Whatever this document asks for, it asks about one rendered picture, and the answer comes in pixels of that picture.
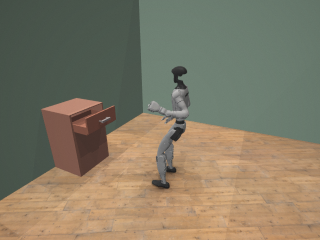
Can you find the humanoid robot torso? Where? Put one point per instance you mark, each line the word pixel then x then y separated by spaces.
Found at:
pixel 180 122

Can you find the robot right hand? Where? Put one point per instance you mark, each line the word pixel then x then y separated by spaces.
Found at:
pixel 168 119

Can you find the robot left forearm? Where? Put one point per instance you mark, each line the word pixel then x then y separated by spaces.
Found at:
pixel 173 114

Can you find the robot left hand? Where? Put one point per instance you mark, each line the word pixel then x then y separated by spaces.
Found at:
pixel 153 107

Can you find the handle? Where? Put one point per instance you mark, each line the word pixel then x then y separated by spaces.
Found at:
pixel 105 120

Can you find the left robot upper arm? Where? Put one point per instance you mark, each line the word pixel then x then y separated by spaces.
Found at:
pixel 177 96

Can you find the left robot foot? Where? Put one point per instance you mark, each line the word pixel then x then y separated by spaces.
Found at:
pixel 160 184

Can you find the drawer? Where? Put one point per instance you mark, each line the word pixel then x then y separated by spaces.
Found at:
pixel 88 122

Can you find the cabinet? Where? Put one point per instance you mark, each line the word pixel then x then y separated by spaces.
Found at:
pixel 74 152

